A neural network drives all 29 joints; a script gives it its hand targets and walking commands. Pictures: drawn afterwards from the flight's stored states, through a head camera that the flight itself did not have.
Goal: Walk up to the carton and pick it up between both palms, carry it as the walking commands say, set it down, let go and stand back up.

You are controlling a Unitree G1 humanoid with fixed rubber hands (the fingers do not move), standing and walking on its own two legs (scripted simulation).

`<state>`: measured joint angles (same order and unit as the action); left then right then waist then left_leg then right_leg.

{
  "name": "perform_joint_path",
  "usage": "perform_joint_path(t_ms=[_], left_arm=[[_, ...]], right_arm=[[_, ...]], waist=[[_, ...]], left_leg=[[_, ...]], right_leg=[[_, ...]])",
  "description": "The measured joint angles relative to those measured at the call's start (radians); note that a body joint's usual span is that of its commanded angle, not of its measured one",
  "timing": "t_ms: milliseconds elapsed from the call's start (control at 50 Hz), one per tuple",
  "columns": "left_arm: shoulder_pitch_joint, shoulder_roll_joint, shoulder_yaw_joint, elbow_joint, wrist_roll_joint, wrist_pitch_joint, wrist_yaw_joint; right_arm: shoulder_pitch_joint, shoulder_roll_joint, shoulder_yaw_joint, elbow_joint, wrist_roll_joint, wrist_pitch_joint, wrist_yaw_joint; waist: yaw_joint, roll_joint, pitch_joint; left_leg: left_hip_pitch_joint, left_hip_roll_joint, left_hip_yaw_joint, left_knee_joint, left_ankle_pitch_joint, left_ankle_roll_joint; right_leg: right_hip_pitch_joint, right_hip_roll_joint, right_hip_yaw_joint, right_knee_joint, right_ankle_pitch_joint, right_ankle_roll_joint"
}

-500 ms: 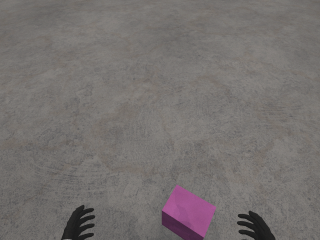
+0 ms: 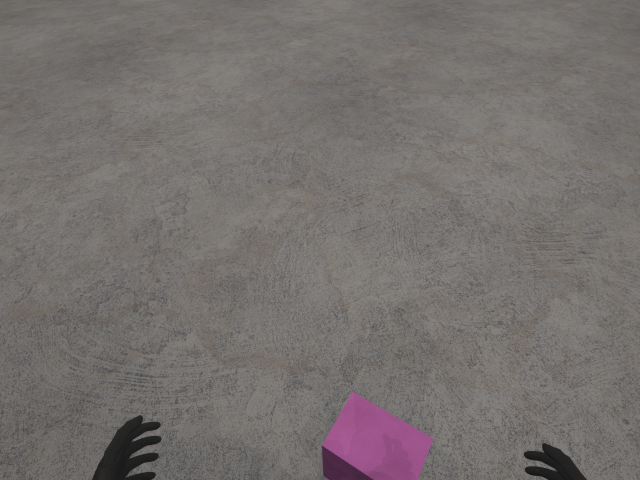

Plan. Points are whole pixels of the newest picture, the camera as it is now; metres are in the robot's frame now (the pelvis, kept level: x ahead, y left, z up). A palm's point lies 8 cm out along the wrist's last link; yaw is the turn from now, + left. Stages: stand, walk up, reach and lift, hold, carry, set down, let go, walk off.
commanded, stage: stand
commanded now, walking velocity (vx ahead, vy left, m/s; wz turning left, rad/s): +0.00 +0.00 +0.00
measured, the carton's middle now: (373, 458) +0.36 -0.11 -0.64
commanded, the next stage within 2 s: none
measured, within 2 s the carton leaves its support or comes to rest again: neither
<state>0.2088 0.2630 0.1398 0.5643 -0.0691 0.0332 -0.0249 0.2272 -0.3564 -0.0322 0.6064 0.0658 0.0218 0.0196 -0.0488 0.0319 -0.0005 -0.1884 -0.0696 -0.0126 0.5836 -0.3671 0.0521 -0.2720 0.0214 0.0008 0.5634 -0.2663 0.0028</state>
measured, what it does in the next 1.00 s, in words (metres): stands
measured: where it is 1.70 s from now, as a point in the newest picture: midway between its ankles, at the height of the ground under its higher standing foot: outside the picture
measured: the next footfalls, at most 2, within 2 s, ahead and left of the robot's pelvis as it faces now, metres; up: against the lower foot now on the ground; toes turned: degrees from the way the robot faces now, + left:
none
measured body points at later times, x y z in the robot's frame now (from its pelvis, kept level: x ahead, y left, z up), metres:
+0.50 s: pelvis +0.00 +0.00 +0.00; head -0.02 -0.01 +0.45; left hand +0.19 +0.28 -0.05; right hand +0.13 -0.30 -0.08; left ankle -0.03 +0.07 -0.73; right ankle +0.02 -0.12 -0.73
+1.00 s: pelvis -0.01 +0.00 +0.00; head -0.03 -0.01 +0.45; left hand +0.18 +0.28 -0.05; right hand +0.12 -0.31 -0.08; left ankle -0.03 +0.07 -0.73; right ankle +0.02 -0.12 -0.73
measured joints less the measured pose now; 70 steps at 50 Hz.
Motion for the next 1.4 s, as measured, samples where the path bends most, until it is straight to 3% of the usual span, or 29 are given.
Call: perform_joint_path(t_ms=[1400], left_arm=[[0.005,0.023,0.000,0.020,0.000,-0.030,0.010]], right_arm=[[0.012,-0.016,0.000,0.136,-0.002,-0.074,-0.025]], waist=[[0.000,0.000,-0.009]], left_leg=[[0.009,0.000,0.000,-0.020,0.035,0.000]], right_leg=[[0.000,0.000,0.000,0.000,0.025,-0.017]])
